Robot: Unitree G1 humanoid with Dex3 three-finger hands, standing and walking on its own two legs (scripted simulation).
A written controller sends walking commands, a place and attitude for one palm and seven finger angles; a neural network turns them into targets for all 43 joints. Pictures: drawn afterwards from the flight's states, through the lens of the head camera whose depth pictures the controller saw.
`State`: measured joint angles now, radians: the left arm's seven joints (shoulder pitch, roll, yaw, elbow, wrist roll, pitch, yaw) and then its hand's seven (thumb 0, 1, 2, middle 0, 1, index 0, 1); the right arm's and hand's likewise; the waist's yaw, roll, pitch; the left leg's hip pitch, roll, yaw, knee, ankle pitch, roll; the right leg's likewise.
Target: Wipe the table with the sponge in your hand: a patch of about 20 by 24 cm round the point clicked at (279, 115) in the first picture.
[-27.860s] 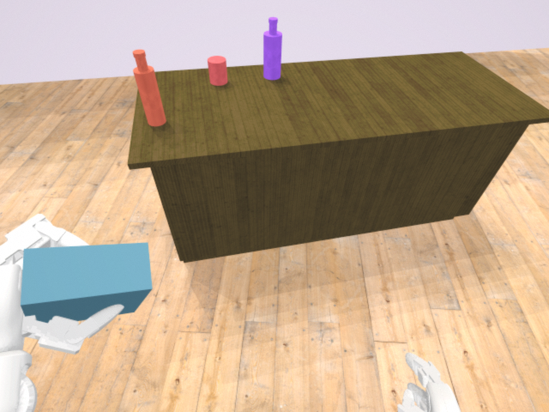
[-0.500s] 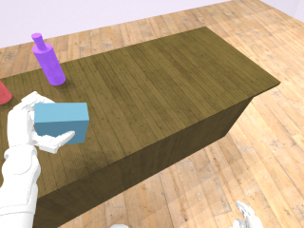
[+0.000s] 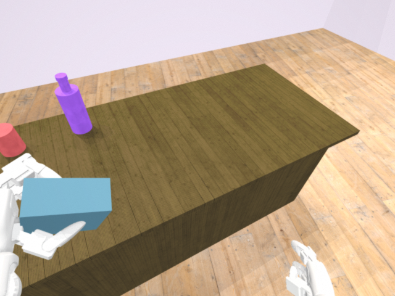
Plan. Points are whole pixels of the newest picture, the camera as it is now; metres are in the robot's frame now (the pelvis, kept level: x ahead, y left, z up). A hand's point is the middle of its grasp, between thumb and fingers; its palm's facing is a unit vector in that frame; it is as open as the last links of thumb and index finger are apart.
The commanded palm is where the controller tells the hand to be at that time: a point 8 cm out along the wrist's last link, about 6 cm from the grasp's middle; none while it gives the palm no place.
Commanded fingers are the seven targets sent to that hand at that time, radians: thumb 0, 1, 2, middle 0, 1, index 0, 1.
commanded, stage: come to a stop and stand still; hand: left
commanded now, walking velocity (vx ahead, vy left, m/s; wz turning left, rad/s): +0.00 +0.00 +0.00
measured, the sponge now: (77, 207) +0.22 +0.21 +0.13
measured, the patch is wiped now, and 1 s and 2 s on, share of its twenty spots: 0.90 0.90 0.90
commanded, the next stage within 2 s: step back with the hand held close in 0.98 s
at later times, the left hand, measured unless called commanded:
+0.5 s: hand (11, 213) +0.19 +0.29 +0.16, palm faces +0.37 -0.82 -0.43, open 9.5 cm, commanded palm +0.13 +0.31 +0.18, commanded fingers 0.00 0.10 1.30 -1.20 -1.60 -1.20 -1.60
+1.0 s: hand (22, 197) +0.21 +0.28 +0.16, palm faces +0.40 -0.84 -0.35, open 9.5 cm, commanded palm +0.15 +0.31 +0.18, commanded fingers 0.00 0.10 1.30 -1.20 -1.60 -1.20 -1.60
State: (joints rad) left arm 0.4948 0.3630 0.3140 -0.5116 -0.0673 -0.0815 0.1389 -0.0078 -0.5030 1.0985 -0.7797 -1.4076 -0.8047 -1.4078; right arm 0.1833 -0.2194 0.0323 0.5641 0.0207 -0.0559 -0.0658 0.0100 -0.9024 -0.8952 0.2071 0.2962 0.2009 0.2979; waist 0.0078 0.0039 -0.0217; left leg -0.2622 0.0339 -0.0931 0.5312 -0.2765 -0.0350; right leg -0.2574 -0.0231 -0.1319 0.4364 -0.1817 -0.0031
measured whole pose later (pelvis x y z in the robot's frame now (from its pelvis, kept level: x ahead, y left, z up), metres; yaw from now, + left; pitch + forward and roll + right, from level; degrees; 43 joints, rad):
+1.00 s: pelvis -0.01 +0.03 +0.01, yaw +0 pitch -2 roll -1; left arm 0.39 0.35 0.35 -0.44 -0.02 -0.25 0.11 -0.01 -0.50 1.10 -0.79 -1.41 -0.81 -1.41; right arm 0.18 -0.19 0.02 0.58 0.00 -0.14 -0.01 0.01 -0.90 -0.90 0.21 0.30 0.20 0.30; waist 0.04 -0.03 0.08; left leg -0.19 0.00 -0.04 0.46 -0.24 0.01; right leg -0.19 -0.04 -0.06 0.35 -0.13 0.03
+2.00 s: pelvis -0.06 +0.03 -0.01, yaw +0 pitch +0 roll -2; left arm 0.43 0.39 0.40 -0.55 -0.02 -0.28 0.12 -0.01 -0.49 1.09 -0.80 -1.41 -0.81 -1.41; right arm 0.20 -0.19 0.00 0.62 -0.01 -0.14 -0.04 0.01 -0.90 -0.90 0.21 0.30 0.20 0.30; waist 0.02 -0.03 0.09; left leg -0.41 -0.01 -0.06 0.64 -0.22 0.02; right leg -0.42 0.00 0.00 0.68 -0.31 0.01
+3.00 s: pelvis -0.23 -0.04 +0.00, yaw +3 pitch +3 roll +3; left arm 0.49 0.41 0.40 -0.58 -0.02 -0.23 0.17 -0.01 -0.49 1.09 -0.80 -1.41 -0.82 -1.41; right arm 0.22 -0.20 -0.02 0.59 -0.01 -0.13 -0.05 0.01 -0.91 -0.90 0.20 0.30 0.20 0.30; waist -0.02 -0.10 0.05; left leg -0.27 -0.02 0.00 0.74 -0.44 -0.01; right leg -0.44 -0.03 -0.06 0.53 -0.15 -0.06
